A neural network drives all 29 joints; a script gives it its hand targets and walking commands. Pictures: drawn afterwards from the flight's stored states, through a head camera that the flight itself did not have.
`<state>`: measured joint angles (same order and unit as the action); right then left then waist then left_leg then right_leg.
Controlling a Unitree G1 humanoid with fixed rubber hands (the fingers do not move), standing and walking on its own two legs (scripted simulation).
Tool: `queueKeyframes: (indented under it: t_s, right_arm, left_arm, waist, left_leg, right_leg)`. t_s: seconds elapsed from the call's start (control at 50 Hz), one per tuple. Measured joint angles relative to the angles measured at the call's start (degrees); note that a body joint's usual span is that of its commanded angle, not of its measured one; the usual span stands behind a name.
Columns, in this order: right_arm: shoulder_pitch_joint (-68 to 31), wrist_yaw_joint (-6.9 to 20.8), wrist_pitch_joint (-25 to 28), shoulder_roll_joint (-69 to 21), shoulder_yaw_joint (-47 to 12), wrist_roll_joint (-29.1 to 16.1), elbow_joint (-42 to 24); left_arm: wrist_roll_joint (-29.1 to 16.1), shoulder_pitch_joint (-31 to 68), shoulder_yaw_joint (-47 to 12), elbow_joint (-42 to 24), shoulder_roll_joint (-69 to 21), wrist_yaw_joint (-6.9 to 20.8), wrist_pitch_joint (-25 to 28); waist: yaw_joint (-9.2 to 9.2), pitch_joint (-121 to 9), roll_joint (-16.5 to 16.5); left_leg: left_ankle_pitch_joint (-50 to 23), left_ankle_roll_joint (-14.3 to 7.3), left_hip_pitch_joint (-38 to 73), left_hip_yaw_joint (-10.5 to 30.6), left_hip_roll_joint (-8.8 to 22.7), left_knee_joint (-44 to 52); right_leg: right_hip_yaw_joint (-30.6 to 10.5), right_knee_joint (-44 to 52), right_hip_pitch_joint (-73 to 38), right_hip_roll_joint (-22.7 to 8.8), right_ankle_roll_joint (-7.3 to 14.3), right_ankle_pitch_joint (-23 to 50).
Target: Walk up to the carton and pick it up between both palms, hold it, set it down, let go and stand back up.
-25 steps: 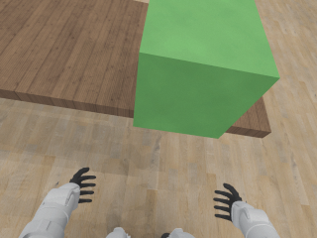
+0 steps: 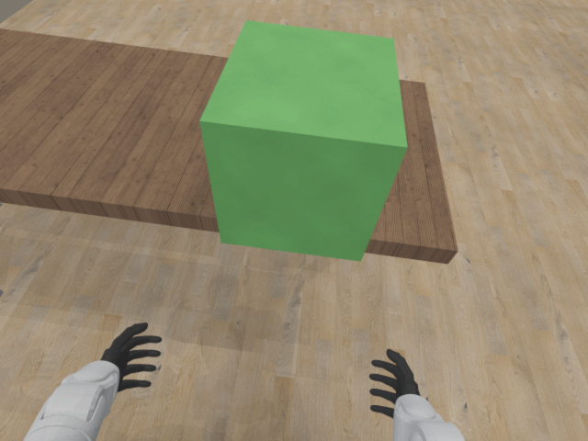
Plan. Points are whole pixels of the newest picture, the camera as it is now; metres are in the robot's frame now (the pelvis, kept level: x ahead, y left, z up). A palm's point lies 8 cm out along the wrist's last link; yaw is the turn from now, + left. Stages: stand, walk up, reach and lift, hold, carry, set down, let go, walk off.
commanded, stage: reach and lift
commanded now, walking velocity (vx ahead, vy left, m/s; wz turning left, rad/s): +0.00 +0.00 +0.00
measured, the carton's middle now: (304, 143) +0.57 -0.03 +0.07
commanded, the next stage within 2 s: none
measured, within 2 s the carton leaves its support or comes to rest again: neither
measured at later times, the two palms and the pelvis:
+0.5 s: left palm (97, 417) +0.19 +0.25 -0.06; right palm (427, 428) +0.17 -0.18 -0.06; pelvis -0.02 +0.04 +0.00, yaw -2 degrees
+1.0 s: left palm (88, 332) +0.28 +0.26 +0.00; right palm (446, 373) +0.22 -0.20 +0.00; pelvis -0.03 +0.06 +0.01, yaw -5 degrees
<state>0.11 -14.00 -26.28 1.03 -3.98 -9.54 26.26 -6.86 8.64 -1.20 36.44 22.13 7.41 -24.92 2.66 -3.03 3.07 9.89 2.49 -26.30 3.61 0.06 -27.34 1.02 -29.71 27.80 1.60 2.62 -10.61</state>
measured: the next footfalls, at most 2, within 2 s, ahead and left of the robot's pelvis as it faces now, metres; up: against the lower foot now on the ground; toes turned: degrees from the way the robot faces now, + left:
none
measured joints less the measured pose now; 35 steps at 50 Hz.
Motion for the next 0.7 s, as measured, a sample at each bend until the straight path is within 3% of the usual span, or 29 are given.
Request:
queueKeyframes:
  t_s: [0.08, 0.16, 0.24, 0.3, 0.38, 0.42, 0.44, 0.46, 0.5, 0.58, 0.7]
  right_arm:
    - [5.16, -2.90, 1.72, -2.09, -4.03, -1.80, -3.80]
    - [13.55, -5.02, 5.33, -0.61, -7.32, -3.03, -8.33]
    - [18.04, -5.60, 7.97, 1.75, -8.08, -2.26, -10.05]
    - [16.45, -3.61, 9.12, 2.52, -6.41, -1.48, -8.34]
    - [12.84, 3.14, 11.32, 4.98, -0.89, 1.57, -3.60]
    - [10.87, 5.52, 11.47, 6.48, 1.78, 2.93, -1.43]
    - [9.56, 6.19, 11.01, 7.07, 2.62, 3.42, -1.03]
    - [7.75, 6.49, 10.40, 7.86, 3.20, 3.72, -0.66]
    - [4.44, 6.14, 8.65, 8.53, 3.25, 3.02, -0.55]
    - [4.18, 4.87, 6.44, 6.99, 0.45, -0.82, -5.52]
    - [2.14, 4.92, 8.29, 4.65, -1.09, -1.17, -4.95]
  left_arm:
    - [4.95, -2.38, 4.83, -1.98, -2.47, 3.54, 0.55]
    - [6.52, -9.02, 7.64, -5.22, -4.83, 4.90, 2.18]
    - [5.45, -14.61, 8.01, -6.42, -5.17, 4.31, 4.25]
    - [2.11, -16.23, 6.44, -6.77, -4.18, 0.93, 5.87]
    - [0.38, -15.67, 3.15, -5.26, -7.16, -6.54, 11.24]
    - [-0.64, -14.27, 0.92, -4.11, -8.09, -8.58, 13.28]
    - [-1.28, -13.35, -0.14, -3.93, -8.00, -8.95, 13.53]
    - [-1.91, -12.21, -1.00, -3.62, -8.30, -8.92, 13.14]
    - [-2.82, -10.77, -2.44, -4.85, -8.24, -7.56, 10.09]
    - [-3.31, -11.54, -1.51, -10.46, -7.13, -4.90, 6.79]
    - [-3.96, -5.92, 2.87, -8.59, -4.65, -5.06, 9.18]
  waist:
    - [-0.10, 0.74, 0.57]
    - [-2.20, 1.24, 0.03]
    - [-5.28, 0.99, -0.27]
    - [-6.35, 1.88, -0.04]
    - [-5.38, 3.21, -3.68]
    - [-4.33, 1.51, -3.88]
    - [-3.95, 0.43, -3.01]
    - [-3.61, 0.08, -3.22]
    - [-2.34, 0.61, -3.46]
    - [-1.85, 0.23, -2.15]
    - [-2.09, -2.24, 0.49]
  left_leg:
    - [-1.67, 0.33, 5.62, -2.11, 1.42, 4.12]
    - [-1.79, -0.42, 9.85, -4.50, 2.23, 5.87]
    - [2.31, -2.26, 11.40, -4.74, 0.31, 2.01]
    - [4.32, -2.93, 11.02, -5.36, -0.49, -0.54]
    - [5.14, -3.53, 11.10, -4.22, 0.81, -3.77]
    - [4.96, -3.75, 9.55, -4.59, 0.31, -4.26]
    - [4.69, -3.78, 8.22, -5.42, -0.60, -4.43]
    - [4.38, -3.91, 7.19, -5.70, -0.94, -4.47]
    - [3.18, -4.32, 6.93, -5.76, -1.62, -2.91]
    - [-0.12, -3.98, 9.18, -7.07, -1.82, 3.82]
    - [-2.50, -3.79, 7.48, -7.62, -1.33, 7.03]
  right_leg:
    - [-2.01, 4.29, -4.80, 1.34, 0.32, 2.65]
    - [-4.42, 7.14, -8.59, 2.24, -0.04, 4.39]
    - [-4.99, 5.37, -8.16, 1.57, -0.95, 4.00]
    - [-3.60, 2.11, -6.75, 0.24, -1.71, 2.15]
    - [0.37, -2.48, -11.70, 2.26, -2.98, -1.20]
    - [1.44, -1.91, -14.87, 2.82, -2.82, -6.14]
    - [1.23, -0.68, -15.64, 2.45, -1.63, -9.26]
    - [1.25, -0.93, -14.71, 2.25, 0.73, -9.80]
    - [1.53, -1.47, -13.48, 1.53, 2.28, -8.81]
    - [-0.17, 2.20, -13.82, 1.35, 1.80, -6.24]
    - [-0.89, 4.85, -11.62, 1.89, 1.99, -3.86]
